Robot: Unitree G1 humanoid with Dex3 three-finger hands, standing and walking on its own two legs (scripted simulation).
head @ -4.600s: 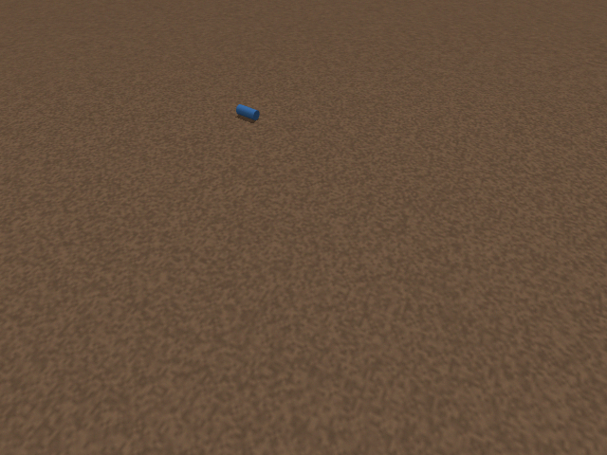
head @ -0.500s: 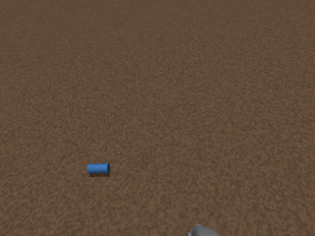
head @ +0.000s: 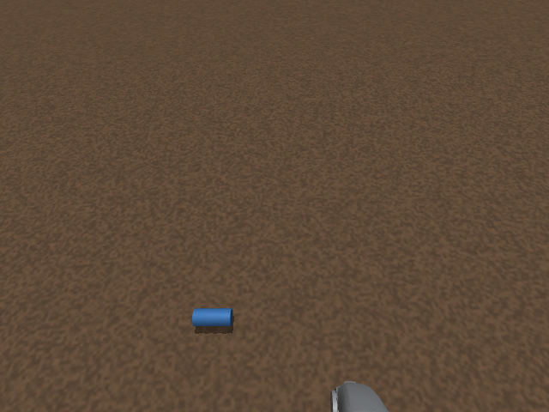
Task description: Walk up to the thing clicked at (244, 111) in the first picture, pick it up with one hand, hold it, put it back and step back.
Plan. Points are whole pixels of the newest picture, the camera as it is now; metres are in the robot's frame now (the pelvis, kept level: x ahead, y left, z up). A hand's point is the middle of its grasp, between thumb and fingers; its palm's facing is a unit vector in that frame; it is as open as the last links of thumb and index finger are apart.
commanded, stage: walk up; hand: left
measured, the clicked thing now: (213, 317) +0.55 +0.26 -0.70
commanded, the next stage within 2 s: none
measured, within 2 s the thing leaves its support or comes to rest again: neither
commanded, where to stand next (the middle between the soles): +0.10 -0.01 m, yaw -3 degrees
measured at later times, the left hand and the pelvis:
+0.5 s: hand (88, 407) +0.17 +0.33 -0.14, palm faces -0.05 -0.94 -0.33, open 7.4 cm; pelvis +0.07 +0.07 +0.02, yaw -3 degrees
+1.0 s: hand (127, 381) +0.21 +0.26 -0.11, palm faces -0.08 -0.95 -0.31, open 7.4 cm; pelvis +0.08 +0.02 +0.04, yaw -4 degrees
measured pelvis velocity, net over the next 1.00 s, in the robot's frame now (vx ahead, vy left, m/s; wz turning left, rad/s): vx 0.08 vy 0.02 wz -0.07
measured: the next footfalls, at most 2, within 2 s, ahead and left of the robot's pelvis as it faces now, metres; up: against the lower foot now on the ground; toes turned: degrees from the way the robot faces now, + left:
right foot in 0.16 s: +0.14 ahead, -0.08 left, +0.00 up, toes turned -4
left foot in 0.34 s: +0.11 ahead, +0.16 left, +0.00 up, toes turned +2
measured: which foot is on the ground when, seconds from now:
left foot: down 0.00-0.20, up 0.22-0.32, down 0.34-1.00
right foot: up 0.00-0.14, down 0.16-0.36, up 0.38-0.66, down 0.68-1.00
